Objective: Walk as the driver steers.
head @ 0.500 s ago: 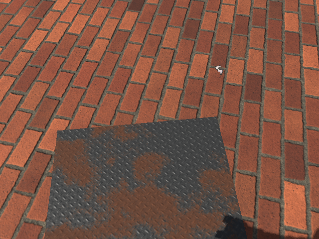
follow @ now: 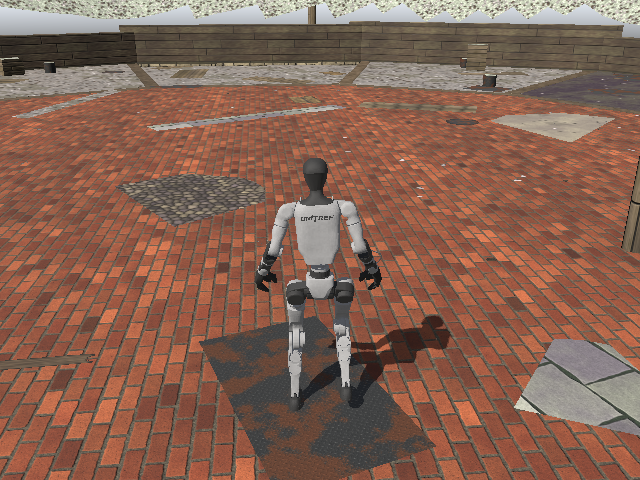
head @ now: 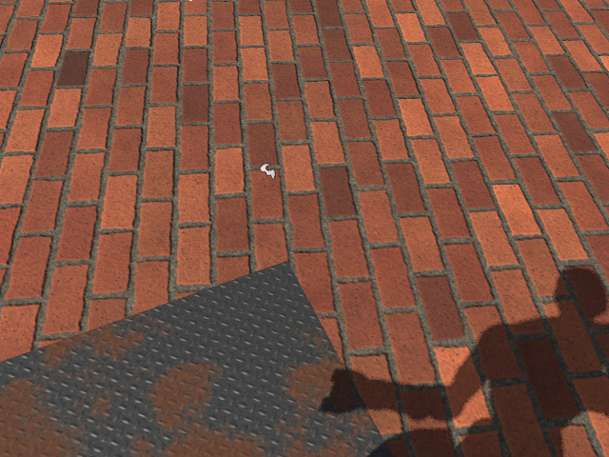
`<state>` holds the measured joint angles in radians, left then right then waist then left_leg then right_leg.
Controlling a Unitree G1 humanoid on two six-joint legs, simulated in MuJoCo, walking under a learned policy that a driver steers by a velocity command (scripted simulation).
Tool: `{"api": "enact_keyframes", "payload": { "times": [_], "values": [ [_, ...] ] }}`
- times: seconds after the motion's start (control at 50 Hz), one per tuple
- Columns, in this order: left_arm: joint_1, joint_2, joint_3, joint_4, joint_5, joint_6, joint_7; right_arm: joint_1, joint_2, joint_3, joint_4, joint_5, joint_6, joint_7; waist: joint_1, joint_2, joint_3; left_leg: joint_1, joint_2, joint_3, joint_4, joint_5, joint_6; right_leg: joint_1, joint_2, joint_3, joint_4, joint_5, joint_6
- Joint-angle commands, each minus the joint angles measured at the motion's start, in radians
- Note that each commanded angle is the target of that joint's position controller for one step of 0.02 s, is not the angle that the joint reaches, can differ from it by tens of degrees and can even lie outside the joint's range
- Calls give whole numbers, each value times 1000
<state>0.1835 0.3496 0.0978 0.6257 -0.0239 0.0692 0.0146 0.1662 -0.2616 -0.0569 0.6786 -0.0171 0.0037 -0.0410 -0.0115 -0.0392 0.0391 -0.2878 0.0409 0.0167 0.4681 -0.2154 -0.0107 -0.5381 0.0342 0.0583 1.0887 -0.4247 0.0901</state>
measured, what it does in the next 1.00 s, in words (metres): steps on the spot: right foot, then left foot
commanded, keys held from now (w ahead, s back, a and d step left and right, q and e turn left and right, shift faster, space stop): e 0.18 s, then no key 0.70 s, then w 0.12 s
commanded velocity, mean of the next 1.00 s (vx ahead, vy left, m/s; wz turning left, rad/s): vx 0.02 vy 0.00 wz -0.24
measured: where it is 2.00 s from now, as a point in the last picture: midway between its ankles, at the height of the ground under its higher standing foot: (359, 429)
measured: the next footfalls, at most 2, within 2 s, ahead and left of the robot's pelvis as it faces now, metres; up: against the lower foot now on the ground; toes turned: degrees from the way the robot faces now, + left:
right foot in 0.18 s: +0.03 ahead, -0.14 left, +0.00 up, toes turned -8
left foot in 0.58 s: +0.07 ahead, +0.09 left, +0.00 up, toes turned -13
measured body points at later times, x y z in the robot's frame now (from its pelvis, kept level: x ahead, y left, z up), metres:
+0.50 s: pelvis +0.00 -0.05 +0.00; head +0.02 -0.07 +0.45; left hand +0.22 +0.17 -0.08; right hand +0.08 -0.35 -0.12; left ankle +0.03 +0.11 -0.70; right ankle -0.01 -0.13 -0.74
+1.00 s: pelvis +0.02 -0.02 -0.01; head +0.02 -0.03 +0.44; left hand +0.18 +0.21 -0.13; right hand +0.07 -0.30 -0.13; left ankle +0.03 +0.10 -0.74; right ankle -0.01 -0.13 -0.74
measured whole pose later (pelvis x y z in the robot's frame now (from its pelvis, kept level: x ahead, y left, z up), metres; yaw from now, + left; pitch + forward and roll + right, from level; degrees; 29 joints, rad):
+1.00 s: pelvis +0.02 -0.02 -0.01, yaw -12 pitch -1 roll +0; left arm 0.24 0.24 0.05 0.79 0.00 0.01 0.02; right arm 0.23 -0.23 -0.03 0.81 0.00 -0.02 -0.02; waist 0.00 0.00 0.00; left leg -0.23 0.01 -0.01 0.58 -0.36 0.01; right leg -0.26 0.04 0.06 0.61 -0.39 -0.03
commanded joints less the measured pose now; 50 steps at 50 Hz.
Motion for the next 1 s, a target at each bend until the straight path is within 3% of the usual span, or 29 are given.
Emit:
{"api": "enact_keyframes", "payload": {
  "times": [0.02, 0.12, 0.16, 0.18, 0.2, 0.22, 0.24, 0.26, 0.28, 0.3, 0.34, 0.42, 0.48, 0.52, 0.56, 0.58, 0.6, 0.62, 0.64, 0.66, 0.72, 0.88, 0.9, 0.94, 0.96, 1.0],
  "values": [
    [-58, 26, 0, -107, 1, -14, -10, -6, -190, -57, -53, 3, 4, -8, -26, 237, -126, 207, 226, -128, -105, 422, 215, -23, -41, -48, -135, 6, 8],
    [-31, 51, 12, -113, 2, -6, -31, -23, -223, -74, -40, 30, 2, 10, -16, 257, -131, 174, 267, -89, -77, 367, 198, 151, -38, -112, -400, 66, -48],
    [43, 50, 23, -85, 5, -5, -33, -32, -206, -71, -29, 49, -1, 12, 28, 223, -133, 114, 239, -35, 13, 285, 135, 299, -3, -141, -613, 222, -103],
    [78, 84, 36, -79, 7, -8, -24, 23, -168, -62, -6, 40, -5, 16, 30, 118, -138, 3, 192, 35, 136, 151, 61, 436, -34, -55, -694, 371, -142],
    [98, 206, 60, -104, 14, -14, -7, 32, -89, -34, -41, -19, -6, 24, -1, -225, -154, -288, 65, 129, 460, -340, -49, 617, -323, 327, -700, 776, -254],
    [96, 207, 50, -117, 52, -36, -16, -67, -126, -42, -75, -10, -10, 13, 66, -244, -183, -389, -19, -10, 653, -487, -71, 518, -447, 455, -719, 842, -443],
    [83, 160, 36, -108, 60, -55, -21, -98, -167, -54, -70, 13, -6, 7, 77, -145, -164, -387, 6, -59, 731, -433, -65, 484, -393, 373, -733, 755, -431],
    [36, 123, 23, -94, 48, -66, -17, -86, -171, -58, -55, 21, -1, 3, 46, -112, -130, -384, 19, -70, 723, -351, -55, 458, -330, 291, -729, 687, -371],
    [-3, 96, 13, -93, 33, -67, -12, -65, -165, -60, -30, 15, 4, -4, 28, -76, -127, -374, 28, -76, 698, -287, -57, 452, -285, 245, -724, 637, -325],
    [-34, 82, 4, -91, 22, -65, -7, -46, -166, -62, -22, 9, 9, -6, 12, -88, -121, -341, 23, -70, 693, -231, -66, 424, -264, 211, -724, 674, -312],
    [-44, 57, -10, -83, 31, -65, 3, -11, -145, -57, -5, 16, 10, 1, -5, -97, -144, -267, 7, -60, 684, -161, -78, 402, -239, 171, -730, 705, -313],
    [-44, 48, -14, -61, 34, -64, 9, -40, -100, -34, -6, 18, 12, 8, 17, -97, -128, -187, 18, -60, 425, -133, -82, 412, -224, 165, -737, 571, -308],
    [-40, 62, -12, -43, 38, -59, 2, -49, -110, -32, -8, 21, 11, 14, 37, -109, -100, -95, 11, -47, 286, -174, -73, 366, -232, 203, -744, 460, -326],
    [-45, 52, -19, -29, 36, -58, -5, -39, -113, -31, -3, 24, 7, 16, 35, -102, -82, -47, 3, -42, 191, -160, -64, 346, -231, 232, -740, 413, -325],
    [-67, 22, -33, -13, 25, -59, -8, 7, -89, -23, 18, 16, -3, 23, -9, -71, -76, 77, -6, -29, -36, 16, -42, 306, -200, 222, -714, 379, -285],
    [-35, 2, -40, 3, 28, -67, -9, 18, -102, -21, 22, 1, -9, 25, -8, -34, -89, 163, 20, -67, -94, 154, -25, 275, -174, 213, -708, 340, -238],
    [-1, -8, -44, 10, 47, -77, -13, 31, -156, -29, 16, -7, -12, 21, 22, 53, -114, 237, 101, -138, -65, 344, 5, 237, -120, 167, -661, 259, -189],
    [38, -10, -39, 14, 48, -83, -18, -3, -190, -40, 34, 4, -12, 23, 77, 177, -111, 171, 103, -131, -20, 241, 52, 259, -50, 84, -676, 187, -150],
    [-14, 12, -39, 24, 53, -81, -17, -25, -129, -28, 22, 8, -16, 31, 33, 153, -96, 98, 79, -126, -44, 99, 60, 311, -37, 63, -656, 178, -122],
    [-50, 21, -32, 19, 47, -76, -14, -28, -105, -19, 25, 1, -21, 33, 22, 138, -75, 65, 66, -117, -56, 33, 44, 316, -37, 61, -644, 179, -122],
    [-50, -3, -34, 26, 43, -57, -5, -18, -100, -11, 35, 0, -38, 31, 18, 118, -53, 52, 45, -95, -46, 34, 16, 310, -49, 76, -639, 238, -139],
    [-16, -20, -30, 81, 36, -62, 3, 6, -94, 0, 60, 5, -37, 18, 9, 41, -48, 67, 28, -84, -27, 48, 21, 315, -51, 74, -637, 293, -126],
    [0, -22, -30, 94, 35, -60, 5, 21, -91, 1, 70, 6, -35, 18, 8, 39, -67, 72, 19, -76, -32, -43, 26, 322, -39, 62, -635, 206, -127],
    [20, -7, -22, 105, 25, -59, 10, 36, -113, -6, 78, 18, -29, 15, 7, 57, -18, 26, 11, -92, -44, -342, 64, 254, -5, 31, -604, -105, -145],
    [22, -7, -21, 102, 21, -66, 11, 44, -117, -7, 77, 24, -31, 12, 5, 72, 30, 0, 32, -133, -69, -464, 92, 194, -3, 26, -587, -196, -153],
    [10, -31, -26, 91, 9, -99, 6, 91, -134, -11, 85, 34, -48, 11, -8, 127, 80, 23, 124, -280, -146, -579, 158, 97, -4, -3, -503, -168, -157]
  ]
}}
Keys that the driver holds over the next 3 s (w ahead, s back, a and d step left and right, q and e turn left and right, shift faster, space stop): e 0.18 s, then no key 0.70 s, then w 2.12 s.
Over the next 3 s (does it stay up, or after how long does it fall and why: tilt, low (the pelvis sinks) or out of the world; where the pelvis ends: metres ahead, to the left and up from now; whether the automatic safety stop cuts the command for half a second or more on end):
stays up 1.02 -0.18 0.01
